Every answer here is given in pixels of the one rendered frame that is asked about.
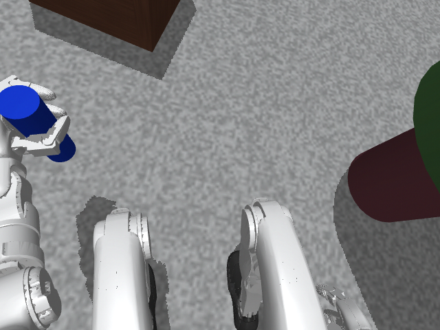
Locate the left robot arm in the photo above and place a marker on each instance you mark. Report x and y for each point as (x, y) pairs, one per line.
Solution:
(28, 299)

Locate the right robot hand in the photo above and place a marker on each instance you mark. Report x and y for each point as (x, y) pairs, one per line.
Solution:
(349, 315)

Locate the left robot hand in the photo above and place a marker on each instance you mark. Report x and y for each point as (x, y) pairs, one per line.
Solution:
(13, 143)

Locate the can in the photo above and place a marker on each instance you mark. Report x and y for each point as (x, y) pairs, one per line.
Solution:
(22, 107)

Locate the potted plant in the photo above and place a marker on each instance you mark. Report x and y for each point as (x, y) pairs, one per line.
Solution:
(399, 179)

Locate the right robot foot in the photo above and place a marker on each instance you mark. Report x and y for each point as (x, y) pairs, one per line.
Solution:
(234, 287)

